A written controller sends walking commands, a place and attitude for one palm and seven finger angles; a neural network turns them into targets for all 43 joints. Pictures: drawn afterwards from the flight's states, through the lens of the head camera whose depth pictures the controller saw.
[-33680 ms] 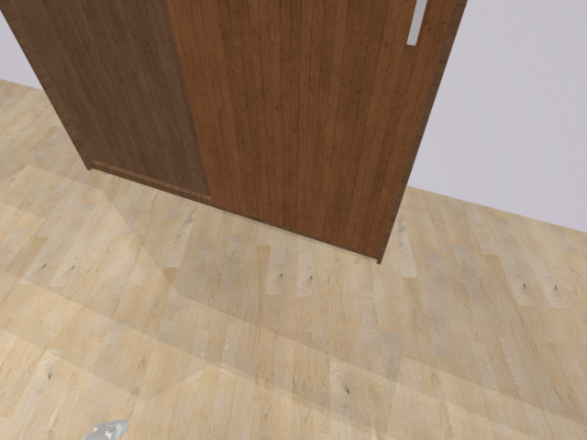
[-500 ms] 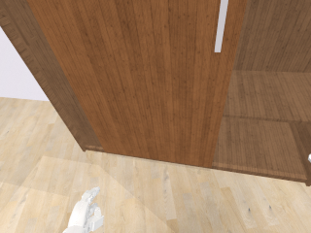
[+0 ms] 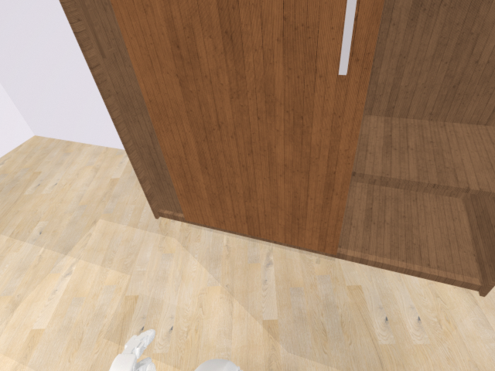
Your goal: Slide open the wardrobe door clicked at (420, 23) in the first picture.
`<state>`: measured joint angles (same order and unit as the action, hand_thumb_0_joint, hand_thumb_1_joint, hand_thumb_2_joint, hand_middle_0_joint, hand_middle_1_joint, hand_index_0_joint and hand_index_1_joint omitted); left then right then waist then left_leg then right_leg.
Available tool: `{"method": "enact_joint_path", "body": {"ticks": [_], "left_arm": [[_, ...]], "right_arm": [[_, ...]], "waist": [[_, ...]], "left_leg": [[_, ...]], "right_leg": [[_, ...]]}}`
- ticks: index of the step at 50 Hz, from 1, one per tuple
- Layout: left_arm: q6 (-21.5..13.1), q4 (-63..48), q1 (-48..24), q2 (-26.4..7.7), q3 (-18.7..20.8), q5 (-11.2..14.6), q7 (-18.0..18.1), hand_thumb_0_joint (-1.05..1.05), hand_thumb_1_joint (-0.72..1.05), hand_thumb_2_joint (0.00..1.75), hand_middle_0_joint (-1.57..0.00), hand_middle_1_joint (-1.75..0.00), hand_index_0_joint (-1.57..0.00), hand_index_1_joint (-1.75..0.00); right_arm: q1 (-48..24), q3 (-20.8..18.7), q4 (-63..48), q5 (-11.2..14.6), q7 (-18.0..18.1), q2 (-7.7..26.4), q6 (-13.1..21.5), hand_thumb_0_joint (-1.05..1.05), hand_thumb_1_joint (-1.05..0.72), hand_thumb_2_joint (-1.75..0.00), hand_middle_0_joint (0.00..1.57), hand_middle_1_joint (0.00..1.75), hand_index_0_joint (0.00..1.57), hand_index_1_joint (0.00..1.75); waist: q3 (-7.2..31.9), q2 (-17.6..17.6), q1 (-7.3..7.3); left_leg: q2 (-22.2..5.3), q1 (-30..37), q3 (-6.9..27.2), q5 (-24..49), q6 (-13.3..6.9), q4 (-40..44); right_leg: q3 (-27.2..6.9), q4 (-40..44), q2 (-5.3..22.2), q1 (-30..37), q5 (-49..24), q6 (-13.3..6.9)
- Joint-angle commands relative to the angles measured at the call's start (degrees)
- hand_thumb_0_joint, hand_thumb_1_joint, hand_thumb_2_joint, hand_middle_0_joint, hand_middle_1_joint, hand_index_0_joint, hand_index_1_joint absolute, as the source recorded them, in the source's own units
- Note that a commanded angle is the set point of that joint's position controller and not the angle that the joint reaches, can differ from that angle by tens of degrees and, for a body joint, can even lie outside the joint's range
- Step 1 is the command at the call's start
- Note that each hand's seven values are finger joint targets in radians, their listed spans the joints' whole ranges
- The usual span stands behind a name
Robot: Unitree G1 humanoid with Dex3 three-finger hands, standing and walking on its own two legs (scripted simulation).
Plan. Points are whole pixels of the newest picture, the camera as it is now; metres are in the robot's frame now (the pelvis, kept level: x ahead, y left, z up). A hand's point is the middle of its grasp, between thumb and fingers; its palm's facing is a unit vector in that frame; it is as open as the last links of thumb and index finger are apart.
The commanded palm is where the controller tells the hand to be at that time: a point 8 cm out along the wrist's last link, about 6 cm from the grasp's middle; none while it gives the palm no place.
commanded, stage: stop stepping back and stand still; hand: right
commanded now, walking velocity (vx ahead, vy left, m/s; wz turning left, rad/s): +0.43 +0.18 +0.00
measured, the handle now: (350, 15) +0.83 -0.17 +0.29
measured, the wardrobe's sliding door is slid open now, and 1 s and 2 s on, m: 0.58 0.58 0.58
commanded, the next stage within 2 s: let the arm hang, fingers relaxed in 1.10 s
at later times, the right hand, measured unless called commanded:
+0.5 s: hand out of the picture +0.22 -0.28 +0.17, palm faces +0.49 +0.81 -0.32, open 7.4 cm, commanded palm +0.14 -0.32 +0.19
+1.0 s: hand (488, 223) +0.29 -0.28 +0.17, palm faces +0.39 +0.82 -0.41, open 7.4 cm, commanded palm +0.20 -0.33 +0.19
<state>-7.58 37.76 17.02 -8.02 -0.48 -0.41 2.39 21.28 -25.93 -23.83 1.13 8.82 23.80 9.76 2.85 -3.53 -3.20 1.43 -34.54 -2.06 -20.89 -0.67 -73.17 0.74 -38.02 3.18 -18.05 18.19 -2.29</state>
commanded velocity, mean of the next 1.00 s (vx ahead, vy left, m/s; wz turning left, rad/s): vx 0.02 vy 0.02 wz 0.00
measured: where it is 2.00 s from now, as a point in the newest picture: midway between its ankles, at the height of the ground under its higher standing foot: outside the picture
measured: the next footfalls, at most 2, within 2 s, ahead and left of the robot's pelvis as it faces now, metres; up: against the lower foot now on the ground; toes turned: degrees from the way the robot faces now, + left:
left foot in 0.22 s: -0.04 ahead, +0.13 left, +0.00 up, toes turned +5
right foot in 0.44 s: +0.10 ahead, -0.15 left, +0.00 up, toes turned -4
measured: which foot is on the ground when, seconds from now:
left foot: up 0.00-0.20, down 0.22-0.44, up 0.46-0.58, down 0.60-1.00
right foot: down 0.00-0.20, up 0.22-0.42, down 0.44-1.00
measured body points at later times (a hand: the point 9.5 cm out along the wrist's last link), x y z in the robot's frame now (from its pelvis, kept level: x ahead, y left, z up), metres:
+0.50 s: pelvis +0.00 -0.02 -0.02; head +0.00 -0.04 +0.43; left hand +0.18 +0.23 -0.08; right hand +0.19 -0.32 +0.19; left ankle -0.06 +0.12 -0.71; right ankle +0.07 -0.15 -0.73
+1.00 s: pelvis +0.06 -0.03 +0.00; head +0.09 -0.05 +0.45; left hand +0.23 +0.20 -0.07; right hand +0.26 -0.32 +0.19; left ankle -0.01 +0.09 -0.73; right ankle +0.06 -0.14 -0.73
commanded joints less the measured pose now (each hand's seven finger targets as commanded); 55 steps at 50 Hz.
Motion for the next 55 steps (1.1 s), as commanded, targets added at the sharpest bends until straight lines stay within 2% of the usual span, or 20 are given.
{"method": "enact_joint_path", "body": {"ticks": [1,7,9,10,11,12,13,16,19,20,22,24,28,29,31,35,38,42,51,55], "left_arm": [[-2.4,-10.2,-9.95,-10.57,3.62,0.19,-0.82,0.0,0.9,0.9,-0.2,-0.3,-0.2,-0.3],[0.4,-9.99,-9.12,-9.47,2.83,-1.11,2.31,0.0,0.9,0.9,-0.2,-0.3,-0.2,-0.3],[1.25,-7.97,-7.77,-9.03,3.55,-0.07,2.1,0.0,0.9,0.9,-0.2,-0.3,-0.2,-0.3],[1.56,-8.45,-8.46,-9.2,4.0,0.66,2.16,0.0,0.9,0.9,-0.2,-0.3,-0.2,-0.3],[0.91,-8.56,-8.84,-10.02,4.19,0.42,2.34,0.0,0.9,0.9,-0.2,-0.3,-0.2,-0.3],[0.22,-8.62,-9.34,-9.19,2.97,0.0,1.72,0.0,0.9,0.9,-0.2,-0.3,-0.2,-0.3],[-0.73,-8.05,-7.55,-8.78,3.61,0.29,1.43,0.0,0.9,0.9,-0.2,-0.3,-0.2,-0.3],[-0.19,-7.89,-11.71,-9.74,3.39,0.91,1.99,0.0,0.9,0.9,-0.2,-0.3,-0.2,-0.3],[-1.43,-6.95,-10.43,-9.4,2.97,0.01,3.1,0.0,0.9,0.9,-0.2,-0.3,-0.2,-0.3],[-2.25,-7.89,-9.92,-11.17,4.05,0.08,3.35,0.0,0.9,0.9,-0.2,-0.3,-0.2,-0.3],[-2.95,-9.72,-10.18,-12.06,4.22,-0.04,2.95,0.0,0.9,0.9,-0.2,-0.3,-0.2,-0.3],[-3.65,-9.21,-9.42,-10.79,3.99,-0.33,2.35,0.0,0.9,0.9,-0.2,-0.3,-0.2,-0.3],[-3.24,-11.27,-9.9,-9.94,3.62,0.73,0.24,0.0,0.9,0.9,-0.2,-0.3,-0.2,-0.3],[-2.8,-11.75,-9.64,-9.3,3.52,0.9,-0.12,0.0,0.9,0.9,-0.2,-0.3,-0.2,-0.3],[-1.64,-12.17,-9.13,-8.92,3.61,0.77,-0.45,0.0,0.9,0.9,-0.2,-0.3,-0.2,-0.3],[-2.05,-9.19,-7.8,-8.99,2.54,0.71,0.66,0.0,0.9,0.9,-0.2,-0.3,-0.2,-0.3],[-2.08,-7.7,-8.82,-8.81,2.14,0.18,2.02,0.0,0.9,0.9,-0.2,-0.3,-0.2,-0.3],[-2.38,-9.67,-9.11,-11.54,3.73,0.98,2.27,0.0,0.9,0.9,-0.2,-0.3,-0.2,-0.3],[-1.51,-12.66,-7.92,-10.41,3.49,1.09,0.51,0.0,0.9,0.9,-0.2,-0.3,-0.2,-0.3],[0.49,-12.78,-8.09,-9.9,3.25,1.36,0.93,0.0,0.9,0.9,-0.2,-0.3,-0.2,-0.3]], "right_arm": [[7.48,-3.42,-21.4,0.63,-0.28,9.99,4.93,0.0,-0.9,-0.9,0.2,0.3,0.2,0.3],[4.78,-4.83,-14.9,0.47,1.11,10.44,2.18,0.0,-0.9,-0.9,0.2,0.3,0.2,0.3],[3.43,-4.65,-10.87,0.02,0.88,10.18,0.97,0.0,-0.9,-0.9,0.2,0.3,0.2,0.3],[1.3,-5.17,-10.42,0.15,0.72,12.01,1.31,0.0,-0.9,-0.9,0.2,0.3,0.2,0.3],[0.39,-5.17,-9.57,0.46,0.92,11.88,2.33,0.0,-0.9,-0.9,0.2,0.3,0.2,0.3],[-3.38,-8.17,-15.46,0.88,1.34,16.06,3.88,0.0,-0.9,-0.9,0.2,0.3,0.2,0.3],[-3.11,-7.43,-14.7,0.49,1.77,14.12,4.86,0.0,-0.9,-0.9,0.2,0.3,0.2,0.3],[-2.91,-1.87,-14.8,0.96,0.8,7.73,4.53,0.0,-0.9,-0.9,0.2,0.3,0.2,0.3],[-7.27,-0.31,-16.12,0.6,1.7,7.8,5.43,0.0,-0.9,-0.9,0.2,0.3,0.2,0.3],[-8.21,-0.56,-18.04,0.69,1.94,8.36,5.79,0.0,-0.9,-0.9,0.2,0.3,0.2,0.3],[-7.68,-3.3,-22.55,0.51,2.29,10.52,7.29,0.0,-0.9,-0.9,0.2,0.3,0.2,0.3],[-2.44,-7.52,-18.72,1.23,1.67,13.04,7.53,0.0,-0.9,-0.9,0.2,0.3,0.2,0.3],[10.33,-9.81,-22.14,1.34,0.98,11.82,7.34,0.0,-0.9,-0.9,0.2,0.3,0.2,0.3],[13.27,-9.85,-20.81,1.39,0.8,11.72,7.2,0.0,-0.9,-0.9,0.2,0.3,0.2,0.3],[15.94,-9.23,-16.64,2.22,0.82,10.82,6.03,0.0,-0.9,-0.9,0.2,0.3,0.2,0.3],[11.2,-7.92,-10.33,1.71,1.56,9.22,6.13,0.0,-0.9,-0.9,0.2,0.3,0.2,0.3],[4.92,-5.07,-4.97,0.81,1.74,8.08,5.81,0.0,-0.9,-0.9,0.2,0.3,0.2,0.3],[-1.02,-1.83,-13.14,0.12,1.48,8.47,5.82,0.0,-0.9,-0.9,0.2,0.3,0.2,0.3],[17.77,-10.96,-21.09,1.65,1.75,13.13,6.76,0.0,-0.9,-0.9,0.2,0.3,0.2,0.3],[19.49,-10.92,-15.11,2.98,0.92,11.09,5.48,0.0,-0.9,-0.9,0.2,0.3,0.2,0.3]], "waist": [[-2.21,13.51,3.65],[0.81,20.37,3.32],[1.82,3.04,3.45],[-0.46,-9.67,3.69],[-2.8,-7.19,2.89],[-1.08,-6.38,2.62],[2.49,-7.23,3.15],[-6.99,-4.7,2.04],[-3.53,5.91,1.34],[-2.0,12.6,1.47],[-0.18,26.76,2.56],[-1.24,17.94,2.63],[3.62,20.06,4.3],[3.52,12.7,3.84],[1.8,-7.51,3.52],[1.2,-6.76,2.26],[2.96,-3.21,2.19],[5.19,8.86,3.78],[12.33,10.84,3.38],[11.2,10.32,2.93]], "left_leg": [[-0.8,6.07,-2.84,4.31,-0.38,12.75],[3.25,34.86,-10.4,-9.08,-2.4,45.46],[-7.62,37.05,4.15,-7.47,-7.83,53.37],[-18.94,36.09,24.08,-7.85,-13.36,60.22],[-24.28,35.18,28.98,4.97,-15.69,60.73],[-24.54,34.53,25.31,18.11,-16.59,57.96],[-24.55,34.52,23.12,8.75,-16.43,57.28],[-19.25,18.34,13.65,6.69,-11.72,53.94],[-10.5,15.73,-1.19,4.01,-6.09,42.74],[-8.04,12.67,-1.8,3.99,-3.87,34.55],[-0.07,5.68,-0.71,-14.18,-0.03,17.61],[-1.6,9.76,2.03,-11.71,0.28,16.64],[-1.88,29.89,-1.82,-1.48,-0.19,41.77],[-3.93,31.65,2.96,0.01,-1.58,48.21],[-20.37,29.96,29.1,4.05,-9.37,59.62],[-16.0,30.78,13.19,36.68,-8.69,49.09],[-10.04,28.65,4.96,36.53,-2.94,44.15],[-3.54,17.87,1.99,11.41,2.05,38.57],[-4.87,32.64,1.83,40.1,-0.86,43.43],[-3.54,30.06,1.75,35.3,0.45,45.39]], "right_leg": [[-13.95,29.25,11.58,-6.4,23.11,-4.64],[-3.72,19.35,7.25,-13.68,20.95,-0.18],[3.15,-6.26,1.7,-18.13,13.04,0.4],[1.67,-23.33,-2.18,-26.79,10.39,1.25],[-0.9,-33.88,-2.05,-31.13,10.02,2.1],[-1.27,-38.05,-0.38,-31.09,7.59,3.03],[-4.12,-34.64,2.0,-27.63,10.43,2.32],[-3.48,-14.62,5.16,-13.21,4.16,1.17],[6.95,4.84,-2.66,6.33,-5.71,1.94],[2.35,8.31,-0.72,12.25,-6.63,1.12],[-26.49,21.37,15.37,12.81,-5.13,-6.52],[-27.08,24.68,15.39,3.78,2.37,-8.05],[-4.4,14.68,6.35,-7.05,6.88,-1.96],[-0.81,7.57,2.55,-9.92,7.61,-0.02],[0.73,-15.42,-3.48,-17.92,7.09,3.05],[0.05,-7.86,0.02,-11.37,4.92,2.65],[4.2,10.49,-3.13,3.41,-11.09,1.63],[-9.24,11.45,9.23,17.42,-40.34,-4.19],[-1.16,5.67,2.88,9.66,-47.56,1.72],[-0.22,7.97,4.2,9.93,-43.38,1.8]]}}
